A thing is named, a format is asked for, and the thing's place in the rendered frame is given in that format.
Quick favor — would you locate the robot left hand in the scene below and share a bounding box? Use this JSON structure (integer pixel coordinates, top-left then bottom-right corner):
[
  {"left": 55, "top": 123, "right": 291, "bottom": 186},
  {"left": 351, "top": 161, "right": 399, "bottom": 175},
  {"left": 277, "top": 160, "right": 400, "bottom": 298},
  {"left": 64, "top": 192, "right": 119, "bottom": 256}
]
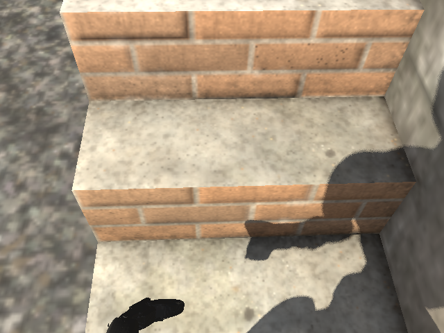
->
[{"left": 106, "top": 298, "right": 185, "bottom": 333}]

